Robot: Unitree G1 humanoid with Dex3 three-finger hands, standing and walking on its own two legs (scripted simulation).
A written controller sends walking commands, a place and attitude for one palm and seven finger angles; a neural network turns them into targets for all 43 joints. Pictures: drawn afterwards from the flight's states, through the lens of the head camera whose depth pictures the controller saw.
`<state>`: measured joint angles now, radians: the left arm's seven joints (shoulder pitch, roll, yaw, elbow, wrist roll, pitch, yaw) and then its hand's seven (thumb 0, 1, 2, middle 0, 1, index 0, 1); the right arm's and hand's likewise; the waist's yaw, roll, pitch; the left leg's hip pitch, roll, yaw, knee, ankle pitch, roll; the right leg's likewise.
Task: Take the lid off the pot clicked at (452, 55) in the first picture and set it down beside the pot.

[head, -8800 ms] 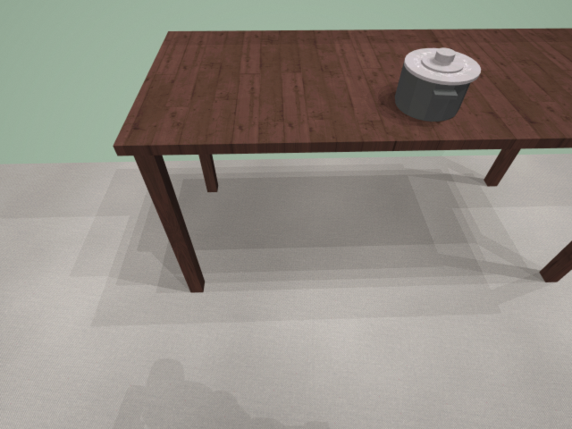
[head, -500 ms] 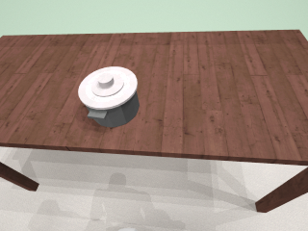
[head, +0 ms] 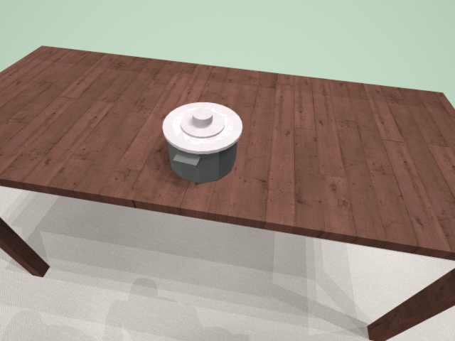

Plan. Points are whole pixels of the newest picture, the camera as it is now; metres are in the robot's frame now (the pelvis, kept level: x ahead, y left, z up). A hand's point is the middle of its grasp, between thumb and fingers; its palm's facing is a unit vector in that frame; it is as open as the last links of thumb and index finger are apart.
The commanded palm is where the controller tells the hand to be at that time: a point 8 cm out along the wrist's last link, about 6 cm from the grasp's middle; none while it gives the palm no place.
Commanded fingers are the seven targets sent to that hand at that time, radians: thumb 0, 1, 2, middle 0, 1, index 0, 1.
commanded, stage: come to a stop and stand still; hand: left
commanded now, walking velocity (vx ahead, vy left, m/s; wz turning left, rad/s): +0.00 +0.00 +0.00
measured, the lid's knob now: (202, 116) +0.54 +0.11 +0.12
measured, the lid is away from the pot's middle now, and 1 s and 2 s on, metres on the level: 0.01 0.01 0.01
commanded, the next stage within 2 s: look again from close up in 0.24 s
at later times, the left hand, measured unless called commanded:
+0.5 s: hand out of the picture +0.01 +0.18 -0.17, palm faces +0.01 -0.98 -0.20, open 7.3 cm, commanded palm none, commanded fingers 0.00 0.90 0.90 -0.20 -0.30 -0.20 -0.30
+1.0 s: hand out of the picture +0.02 +0.20 -0.17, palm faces +0.03 -0.98 -0.20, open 7.4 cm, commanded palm none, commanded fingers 0.00 0.90 0.90 -0.20 -0.30 -0.20 -0.30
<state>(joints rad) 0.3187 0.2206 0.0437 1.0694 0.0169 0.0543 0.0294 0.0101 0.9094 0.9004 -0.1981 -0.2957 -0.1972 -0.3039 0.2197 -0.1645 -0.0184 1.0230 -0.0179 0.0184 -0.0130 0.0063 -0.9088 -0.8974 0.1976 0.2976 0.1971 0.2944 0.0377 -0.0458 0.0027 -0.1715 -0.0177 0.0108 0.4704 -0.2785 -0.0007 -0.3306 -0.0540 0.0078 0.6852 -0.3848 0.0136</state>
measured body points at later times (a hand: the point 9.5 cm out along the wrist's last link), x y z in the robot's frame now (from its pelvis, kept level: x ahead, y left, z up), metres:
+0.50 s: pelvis +0.01 +0.01 +0.00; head +0.02 +0.01 +0.45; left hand +0.01 +0.23 -0.16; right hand -0.01 -0.20 -0.16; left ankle -0.01 +0.13 -0.74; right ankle +0.00 -0.10 -0.74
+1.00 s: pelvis +0.01 +0.03 +0.00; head +0.03 +0.03 +0.45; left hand +0.02 +0.25 -0.16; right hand +0.02 -0.19 -0.16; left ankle -0.01 +0.13 -0.74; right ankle +0.00 -0.10 -0.74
